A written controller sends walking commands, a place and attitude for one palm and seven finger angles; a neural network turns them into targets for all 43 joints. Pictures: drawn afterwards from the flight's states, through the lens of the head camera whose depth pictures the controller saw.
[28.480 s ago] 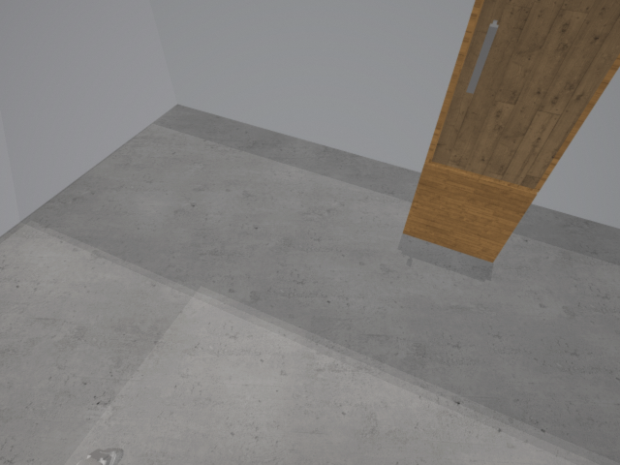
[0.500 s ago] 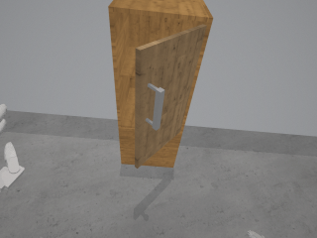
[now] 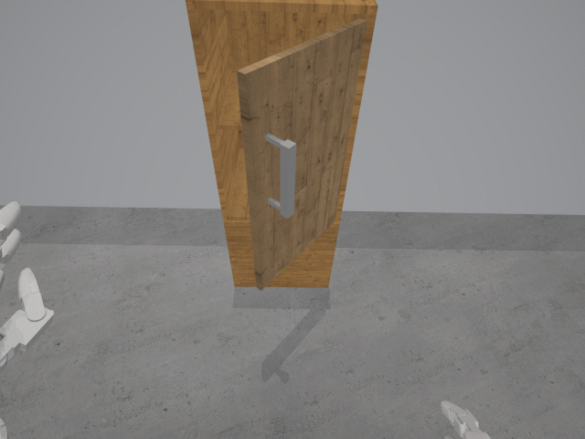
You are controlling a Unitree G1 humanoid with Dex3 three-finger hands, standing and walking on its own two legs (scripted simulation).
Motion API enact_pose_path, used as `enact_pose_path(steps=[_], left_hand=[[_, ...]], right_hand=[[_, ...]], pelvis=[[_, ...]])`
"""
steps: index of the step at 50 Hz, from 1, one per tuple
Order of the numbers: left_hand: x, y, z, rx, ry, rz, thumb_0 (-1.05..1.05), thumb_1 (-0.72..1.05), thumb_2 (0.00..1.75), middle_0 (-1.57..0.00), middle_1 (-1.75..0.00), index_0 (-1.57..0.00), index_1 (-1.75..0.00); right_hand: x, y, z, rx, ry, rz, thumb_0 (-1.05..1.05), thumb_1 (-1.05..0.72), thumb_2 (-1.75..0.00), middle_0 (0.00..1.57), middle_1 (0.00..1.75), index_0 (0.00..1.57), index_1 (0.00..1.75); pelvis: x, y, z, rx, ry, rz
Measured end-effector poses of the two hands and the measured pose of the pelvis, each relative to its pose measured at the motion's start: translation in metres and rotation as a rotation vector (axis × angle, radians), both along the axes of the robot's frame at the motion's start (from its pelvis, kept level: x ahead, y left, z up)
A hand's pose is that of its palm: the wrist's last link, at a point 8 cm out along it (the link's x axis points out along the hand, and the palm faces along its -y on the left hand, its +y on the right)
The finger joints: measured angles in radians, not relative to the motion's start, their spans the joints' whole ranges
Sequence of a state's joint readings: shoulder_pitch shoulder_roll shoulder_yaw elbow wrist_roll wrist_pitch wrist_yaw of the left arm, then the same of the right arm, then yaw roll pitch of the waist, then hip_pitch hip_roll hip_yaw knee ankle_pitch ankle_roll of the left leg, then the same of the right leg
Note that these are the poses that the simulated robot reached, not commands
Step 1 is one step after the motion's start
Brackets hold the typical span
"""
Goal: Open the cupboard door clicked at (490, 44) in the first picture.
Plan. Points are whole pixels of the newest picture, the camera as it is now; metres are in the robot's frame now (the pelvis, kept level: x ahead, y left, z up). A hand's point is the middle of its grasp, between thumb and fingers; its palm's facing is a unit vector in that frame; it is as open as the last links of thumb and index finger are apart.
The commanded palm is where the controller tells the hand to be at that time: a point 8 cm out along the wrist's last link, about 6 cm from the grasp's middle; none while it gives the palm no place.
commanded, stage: stop stepping back and stand still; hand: left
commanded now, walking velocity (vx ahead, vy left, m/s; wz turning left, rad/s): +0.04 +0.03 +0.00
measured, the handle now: (279, 177) +0.57 +0.07 +0.04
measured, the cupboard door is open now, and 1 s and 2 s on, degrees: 50 50 50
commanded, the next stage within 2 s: let the arm hang, fingers relaxed in 0.06 s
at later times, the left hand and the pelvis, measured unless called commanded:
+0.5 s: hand out of the picture +0.06 +0.19 -0.17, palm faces +0.10 -0.98 -0.17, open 6.8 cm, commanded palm none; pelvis +0.00 +0.02 +0.00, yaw +3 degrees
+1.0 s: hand out of the picture -0.04 +0.19 -0.17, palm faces +0.06 -0.98 -0.18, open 7.4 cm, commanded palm none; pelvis -0.01 +0.03 +0.00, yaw +1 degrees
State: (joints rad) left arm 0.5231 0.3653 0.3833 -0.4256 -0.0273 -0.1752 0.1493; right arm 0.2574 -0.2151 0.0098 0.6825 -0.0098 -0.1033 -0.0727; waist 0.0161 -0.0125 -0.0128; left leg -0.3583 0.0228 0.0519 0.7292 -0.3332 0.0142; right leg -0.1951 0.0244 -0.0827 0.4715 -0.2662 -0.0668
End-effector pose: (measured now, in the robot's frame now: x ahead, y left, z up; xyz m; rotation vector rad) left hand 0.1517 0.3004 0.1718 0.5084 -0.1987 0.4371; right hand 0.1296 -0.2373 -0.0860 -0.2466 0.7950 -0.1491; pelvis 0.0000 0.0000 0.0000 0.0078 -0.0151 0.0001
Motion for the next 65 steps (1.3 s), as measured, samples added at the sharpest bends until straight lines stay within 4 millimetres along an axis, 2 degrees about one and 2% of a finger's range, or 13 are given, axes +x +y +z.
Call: enact_pose_path(steps=[4, 9, 11, 13, 15, 19, 22, 25, 32, 38, 43, 51, 65], left_hand=[[0.01, 0.003, -0.002, -0.011, -0.042, -0.024, 0.01, 0.89, 0.89, -0.21, -0.3, -0.21, -0.3], [0.025, 0.008, -0.003, 0.052, 0.003, -0.067, 0.01, 0.89, 0.89, -0.21, -0.3, -0.21, -0.3], [0.04, 0.014, -0.041, 0.004, 0.176, -0.068, 0.0, 0.89, 0.89, -0.2, -0.3, -0.2, -0.3], [0.046, 0.015, -0.102, -0.112, 0.418, -0.036, 0.0, 0.9, 0.9, -0.2, -0.3, -0.2, -0.3], [0.035, 0.005, -0.168, -0.237, 0.672, -0.007, 0.0, 0.9, 0.9, -0.2, -0.3, -0.2, -0.3], [-0.024, -0.038, -0.27, -0.456, 1.091, -0.001, 0.0, 0.91, 0.89, -0.19, -0.29, -0.19, -0.3], [-0.077, -0.069, -0.309, -0.61, 1.28, 0.039, -0.01, 0.93, 0.89, -0.2, -0.29, -0.2, -0.3], [-0.108, -0.059, -0.315, -0.647, 1.325, 0.126, -0.05, 1.02, 0.89, -0.21, -0.3, -0.21, -0.3], [-0.181, -0.042, -0.312, -0.632, 1.541, 0.227, -0.03, 0.97, 0.89, -0.2, -0.3, -0.2, -0.3], [-0.213, -0.039, -0.306, -0.631, 1.627, 0.274, -0.01, 0.93, 0.89, -0.2, -0.3, -0.2, -0.3], [-0.214, -0.044, -0.307, -0.641, 1.626, 0.264, 0.0, 0.92, 0.89, -0.2, -0.3, -0.2, -0.3], [-0.19, -0.06, -0.312, -0.661, 1.565, 0.203, 0.0, 0.91, 0.89, -0.2, -0.3, -0.2, -0.3], [-0.174, -0.066, -0.315, -0.665, 1.54, 0.183, 0.0, 0.91, 0.89, -0.2, -0.3, -0.2, -0.3]], right_hand=[[0.001, -0.014, 0.002, -0.064, -0.009, -0.032, 0.01, -0.9, -0.9, 0.2, 0.3, 0.21, 0.3], [0.012, -0.009, 0.007, -0.041, -0.05, -0.038, 0.01, -0.91, -0.9, 0.2, 0.3, 0.2, 0.3], [0.017, -0.007, -0.006, -0.007, -0.016, -0.001, 0.01, -0.91, -0.9, 0.2, 0.3, 0.2, 0.3], [0.018, -0.003, -0.022, 0.022, 0.038, 0.014, 0.01, -0.91, -0.9, 0.2, 0.3, 0.2, 0.3], [0.013, 0.004, -0.034, 0.05, 0.089, 0.014, 0.01, -0.91, -0.9, 0.2, 0.3, 0.2, 0.3], [-0.013, 0.018, -0.043, 0.076, 0.21, 0.002, 0.01, -0.91, -0.9, 0.2, 0.3, 0.2, 0.3], [-0.042, 0.027, -0.046, 0.075, 0.327, -0.01, 0.01, -0.91, -0.9, 0.2, 0.3, 0.2, 0.3], [-0.073, 0.029, -0.049, 0.057, 0.449, -0.026, 0.0, -0.93, -0.9, 0.2, 0.3, 0.21, 0.3], [-0.123, 0.024, -0.053, 0.051, 0.601, -0.08, 0.0, -0.93, -0.9, 0.2, 0.3, 0.2, 0.3], [-0.15, 0.037, -0.058, 0.083, 0.662, -0.097, 0.0, -0.92, -0.9, 0.2, 0.3, 0.2, 0.3], [-0.16, 0.052, -0.062, 0.119, 0.678, -0.1, 0.0, -0.91, -0.9, 0.2, 0.3, 0.2, 0.3], [-0.16, 0.069, -0.065, 0.163, 0.657, -0.106, 0.0, -0.91, -0.9, 0.2, 0.3, 0.2, 0.3], [-0.156, 0.065, -0.063, 0.156, 0.647, -0.129, 0.0, -0.91, -0.9, 0.2, 0.3, 0.2, 0.3]], pelvis=[[0.005, 0.007, -0.007, -0.02, -0.011, 0.013], [0.008, 0.012, -0.005, -0.007, 0.001, 0.001], [0.006, 0.015, -0.007, -0.004, 0.022, 0.013], [0.004, 0.018, -0.01, 0.0, 0.032, 0.018], [0.003, 0.019, -0.011, -0.001, 0.028, 0.023], [0.002, 0.018, -0.01, 0.002, 0.002, 0.032], [0.001, 0.017, -0.006, -0.002, -0.01, 0.034], [-0.002, 0.016, -0.002, -0.013, -0.008, 0.045], [-0.004, 0.022, 0.003, -0.019, -0.009, 0.038], [-0.006, 0.027, 0.004, -0.015, -0.015, 0.032], [-0.008, 0.029, 0.004, -0.013, -0.017, 0.028], [-0.008, 0.03, 0.004, -0.007, -0.014, 0.024], [-0.002, 0.027, 0.003, -0.006, -0.009, 0.021]])
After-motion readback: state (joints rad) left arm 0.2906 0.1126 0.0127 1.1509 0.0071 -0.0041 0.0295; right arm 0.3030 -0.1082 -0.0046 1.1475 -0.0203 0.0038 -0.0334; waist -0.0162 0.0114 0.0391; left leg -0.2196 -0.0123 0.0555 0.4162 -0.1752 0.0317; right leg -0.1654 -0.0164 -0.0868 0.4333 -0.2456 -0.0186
